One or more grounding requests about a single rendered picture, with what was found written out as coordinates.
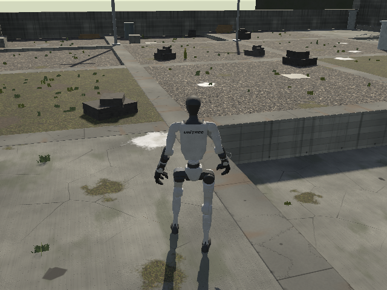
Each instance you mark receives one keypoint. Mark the robot left forearm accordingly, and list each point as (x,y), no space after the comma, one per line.
(163,161)

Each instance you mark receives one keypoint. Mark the right robot foot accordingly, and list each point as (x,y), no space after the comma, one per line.
(205,248)

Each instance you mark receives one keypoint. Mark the robot right upper arm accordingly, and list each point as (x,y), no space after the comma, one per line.
(212,127)

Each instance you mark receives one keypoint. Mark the robot left hand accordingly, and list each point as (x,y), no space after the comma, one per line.
(158,175)

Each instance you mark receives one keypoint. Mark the robot left upper arm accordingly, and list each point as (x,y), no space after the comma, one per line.
(171,136)

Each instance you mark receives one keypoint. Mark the robot left shin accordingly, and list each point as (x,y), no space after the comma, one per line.
(176,204)

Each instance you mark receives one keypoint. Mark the robot right hand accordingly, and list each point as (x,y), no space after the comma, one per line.
(221,166)

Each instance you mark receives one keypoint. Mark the robot right forearm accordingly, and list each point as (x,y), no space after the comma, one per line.
(223,157)

